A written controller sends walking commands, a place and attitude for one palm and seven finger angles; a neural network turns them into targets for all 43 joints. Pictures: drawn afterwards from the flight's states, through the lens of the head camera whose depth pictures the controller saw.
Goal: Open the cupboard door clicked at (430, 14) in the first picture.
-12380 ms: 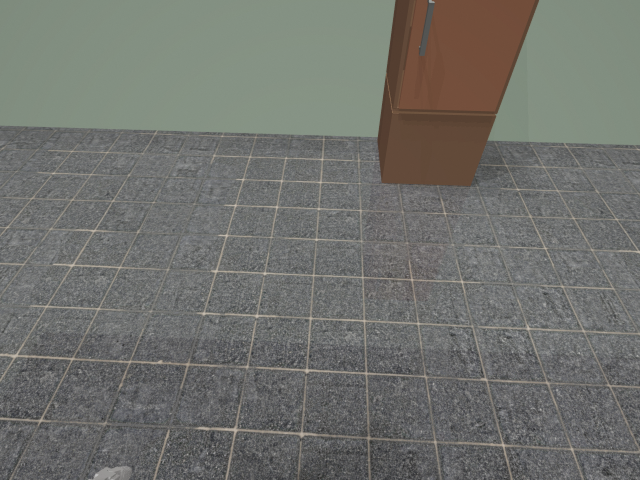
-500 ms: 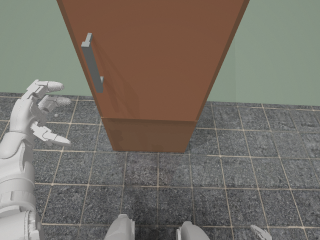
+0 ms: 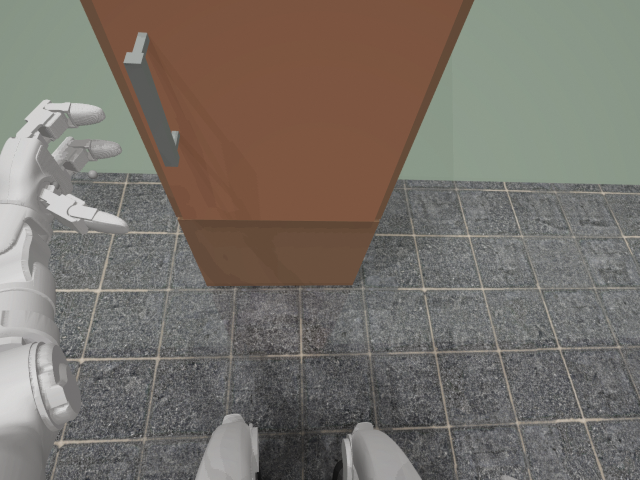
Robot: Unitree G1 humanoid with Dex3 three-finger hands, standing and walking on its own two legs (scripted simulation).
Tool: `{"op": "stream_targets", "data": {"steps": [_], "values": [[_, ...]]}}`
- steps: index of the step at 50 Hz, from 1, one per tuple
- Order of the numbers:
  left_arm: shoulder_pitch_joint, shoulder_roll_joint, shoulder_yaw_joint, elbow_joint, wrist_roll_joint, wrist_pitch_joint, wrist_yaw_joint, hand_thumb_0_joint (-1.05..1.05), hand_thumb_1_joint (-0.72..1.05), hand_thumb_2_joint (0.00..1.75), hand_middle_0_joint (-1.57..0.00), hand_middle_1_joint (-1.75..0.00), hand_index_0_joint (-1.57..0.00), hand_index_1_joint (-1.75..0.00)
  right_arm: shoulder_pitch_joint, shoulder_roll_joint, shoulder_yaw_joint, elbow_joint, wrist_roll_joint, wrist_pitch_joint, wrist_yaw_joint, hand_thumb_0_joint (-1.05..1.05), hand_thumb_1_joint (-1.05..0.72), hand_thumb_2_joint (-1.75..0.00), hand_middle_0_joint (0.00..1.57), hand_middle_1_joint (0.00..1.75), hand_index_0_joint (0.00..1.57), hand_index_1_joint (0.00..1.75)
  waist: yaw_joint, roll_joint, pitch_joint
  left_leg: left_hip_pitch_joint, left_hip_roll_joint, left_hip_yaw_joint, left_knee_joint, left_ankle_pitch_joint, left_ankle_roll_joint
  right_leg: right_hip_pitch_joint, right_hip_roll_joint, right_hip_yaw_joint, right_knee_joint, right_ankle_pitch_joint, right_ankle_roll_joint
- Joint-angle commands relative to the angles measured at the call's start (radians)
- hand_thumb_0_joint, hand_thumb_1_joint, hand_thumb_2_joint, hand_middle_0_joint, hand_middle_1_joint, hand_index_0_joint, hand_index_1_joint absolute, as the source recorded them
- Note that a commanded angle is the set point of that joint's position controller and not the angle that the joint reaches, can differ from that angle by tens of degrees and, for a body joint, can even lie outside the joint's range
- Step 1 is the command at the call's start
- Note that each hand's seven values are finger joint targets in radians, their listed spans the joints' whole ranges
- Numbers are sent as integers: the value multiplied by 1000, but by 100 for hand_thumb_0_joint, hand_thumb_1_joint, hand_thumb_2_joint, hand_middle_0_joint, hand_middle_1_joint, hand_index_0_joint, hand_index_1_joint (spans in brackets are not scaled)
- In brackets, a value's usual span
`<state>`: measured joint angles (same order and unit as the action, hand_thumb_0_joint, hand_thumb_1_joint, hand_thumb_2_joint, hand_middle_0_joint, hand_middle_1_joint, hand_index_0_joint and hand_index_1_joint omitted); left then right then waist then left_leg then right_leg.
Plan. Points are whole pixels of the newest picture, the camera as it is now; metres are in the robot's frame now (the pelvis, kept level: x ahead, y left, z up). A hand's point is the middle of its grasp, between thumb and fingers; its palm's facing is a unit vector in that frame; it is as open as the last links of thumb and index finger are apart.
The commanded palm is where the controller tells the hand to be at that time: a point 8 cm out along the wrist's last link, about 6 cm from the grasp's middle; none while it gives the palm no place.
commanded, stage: move the hooked fingers beside the handle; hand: left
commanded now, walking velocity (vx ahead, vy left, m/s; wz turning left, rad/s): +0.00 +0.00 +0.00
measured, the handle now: (158, 107) +0.58 +0.20 +0.07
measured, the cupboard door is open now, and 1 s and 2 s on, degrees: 0 0 0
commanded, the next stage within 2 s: slide the fingers in behind the handle in 1.16 s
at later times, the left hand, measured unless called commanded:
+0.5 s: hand (106, 130) +0.53 +0.26 +0.07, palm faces -0.01 -1.00 -0.01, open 14.0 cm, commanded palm +0.51 +0.30 +0.06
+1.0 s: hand (113, 136) +0.52 +0.25 +0.07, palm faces -0.02 -1.00 +0.00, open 14.0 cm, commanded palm +0.51 +0.29 +0.06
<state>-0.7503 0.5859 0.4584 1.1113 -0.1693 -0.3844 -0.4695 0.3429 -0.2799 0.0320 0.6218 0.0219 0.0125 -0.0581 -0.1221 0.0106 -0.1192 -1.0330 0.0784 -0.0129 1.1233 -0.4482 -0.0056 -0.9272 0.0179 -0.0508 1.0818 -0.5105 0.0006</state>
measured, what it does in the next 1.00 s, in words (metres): stands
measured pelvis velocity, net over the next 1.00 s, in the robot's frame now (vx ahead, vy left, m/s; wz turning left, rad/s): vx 0.01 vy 0.01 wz -0.03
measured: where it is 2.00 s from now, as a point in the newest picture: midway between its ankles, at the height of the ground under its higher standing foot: outside the picture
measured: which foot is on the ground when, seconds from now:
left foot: down 0.00-1.00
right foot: down 0.00-1.00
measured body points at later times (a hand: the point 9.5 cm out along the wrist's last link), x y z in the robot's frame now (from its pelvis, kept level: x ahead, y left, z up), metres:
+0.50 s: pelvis +0.00 +0.01 -0.01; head +0.16 +0.04 +0.41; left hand +0.52 +0.31 +0.07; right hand -0.02 -0.27 -0.11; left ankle +0.04 +0.12 -0.65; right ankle +0.00 -0.13 -0.65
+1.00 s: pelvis +0.01 +0.01 +0.00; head +0.16 +0.05 +0.42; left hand +0.52 +0.30 +0.07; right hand +0.03 -0.26 -0.10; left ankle +0.04 +0.12 -0.65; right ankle +0.00 -0.13 -0.65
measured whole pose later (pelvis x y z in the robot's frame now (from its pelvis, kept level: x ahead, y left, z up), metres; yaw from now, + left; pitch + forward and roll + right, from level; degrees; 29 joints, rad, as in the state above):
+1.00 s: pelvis +0.01 +0.01 +0.00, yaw -2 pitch +25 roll -5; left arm -0.90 0.64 0.47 1.16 -0.10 -0.35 -0.40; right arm 0.36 -0.27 0.05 0.60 -0.01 0.08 -0.02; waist -0.18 0.02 -0.12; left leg -1.11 0.09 -0.01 1.15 -0.47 0.01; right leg -0.99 0.03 -0.04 1.07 -0.51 0.02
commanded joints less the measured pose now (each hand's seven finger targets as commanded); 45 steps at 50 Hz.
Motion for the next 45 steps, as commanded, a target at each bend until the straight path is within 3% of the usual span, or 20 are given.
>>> {"op": "stream_targets", "data": {"steps": [1,3,4,8,9,15,16,18,23,25,28,30,32,37,40,42,45], "values": [[-461,318,44,-181,-9,-67,14,0,-50,30,-30,-120,-30,-120,142,-181,-66,-55,-2,-14,-15,0,-90,-90,20,30,20,30,-18,144,-439,414,-38,-41,-94,284,41,36,33,23,-132,248,-23],[-479,345,54,-172,4,-61,17,0,-50,30,-30,-120,-30,-120,150,-183,-66,-51,-3,-9,-13,0,-90,-90,20,30,20,30,-15,171,-463,429,-35,-42,-88,305,38,29,31,25,-130,262,-21],[-473,337,48,-158,8,-53,18,0,-50,30,-30,-120,-30,-120,154,-182,-65,-51,-4,-6,-10,0,-90,-90,20,30,20,30,-20,163,-460,420,-35,-40,-86,306,39,31,32,24,-130,266,-19],[-507,412,84,-124,24,-34,25,0,-50,30,-30,-120,-30,-120,170,-187,-58,-56,-5,7,-11,0,-90,-90,20,30,20,30,-25,150,-459,362,-33,-30,-71,306,44,56,35,31,-125,291,-15],[-518,402,69,-121,28,-30,25,0,-50,30,-30,-120,-30,-120,172,-185,-55,-60,-5,10,-8,0,-90,-90,20,30,20,30,-29,160,-451,351,-35,-28,-68,301,44,55,36,32,-124,289,-14],[-599,471,95,-94,49,-25,32,0,-50,30,-30,-120,-30,-120,200,-194,-49,-49,-11,19,-9,0,-90,-90,20,30,20,30,-55,170,-476,340,-26,-38,-48,312,46,27,41,27,-113,284,-13],[-614,435,66,-83,44,-23,27,0,-50,30,-30,-120,-30,-120,204,-192,-48,-48,-10,18,-8,0,-90,-90,20,30,20,30,-67,175,-473,347,-28,-39,-40,322,49,5,45,28,-111,290,-15],[-651,458,66,-54,55,-9,27,0,-50,30,-30,-120,-30,-120,211,-199,-43,-44,-12,21,-9,0,-90,-90,20,30,20,30,-82,185,-460,341,-22,-45,-36,313,48,-23,43,24,-112,274,-11],[-553,472,98,-85,56,0,13,0,-50,30,-30,-120,-30,-120,233,-200,-50,-57,-19,38,0,0,-90,-90,20,30,20,30,-43,215,-540,413,-19,-49,-37,413,40,-10,46,12,-97,336,-16],[-562,460,94,-108,48,3,11,0,-50,30,-30,-120,-30,-120,229,-197,-51,-59,-20,42,6,0,-90,-90,20,30,20,30,-47,208,-530,392,-20,-45,-39,393,43,7,47,12,-102,334,-14],[-546,499,131,-113,47,-2,14,0,-50,30,-30,-120,-30,-120,232,-199,-53,-61,-19,48,7,0,-90,-90,20,30,20,30,-40,198,-532,383,-21,-43,-36,396,43,14,50,14,-100,339,-14],[-592,479,110,-165,52,-15,22,0,-50,30,-30,-120,-30,-120,232,-196,-55,-56,-20,50,7,0,-90,-90,20,30,20,30,-50,223,-529,419,-19,-50,-43,406,41,-4,50,9,-101,334,-15],[-580,465,118,-214,45,-34,29,0,-50,30,-30,-120,-30,-120,234,-197,-62,-50,-25,50,13,0,-90,-90,20,30,20,30,-40,269,-587,516,-15,-65,-44,466,31,-35,53,0,-99,340,-22],[-582,331,23,-161,39,-15,35,0,-50,30,-30,-120,-30,-120,226,-190,-63,-32,-22,54,15,0,-90,-90,20,30,20,30,-69,264,-491,550,-11,-81,-69,427,25,-106,54,-15,-125,280,-24],[-580,344,28,-132,45,-1,52,0,-50,30,-30,-120,-30,-120,223,-195,-60,-36,-25,57,13,0,-90,-90,20,30,20,30,-72,219,-448,500,-15,-80,-81,382,29,-91,50,-16,-131,262,-23],[-580,365,51,-159,48,-18,64,0,-50,30,-30,-120,-30,-120,224,-193,-60,-42,-28,58,13,0,-90,-90,20,30,20,30,-59,240,-492,532,-15,-80,-74,443,26,-76,49,-14,-121,299,-26],[-563,328,34,-192,48,-39,75,0,-50,30,-30,-120,-30,-120,218,-185,-65,-46,-31,59,21,0,-90,-90,20,30,20,30,-51,256,-515,563,-16,-78,-69,483,21,-69,49,-15,-117,320,-27]]}}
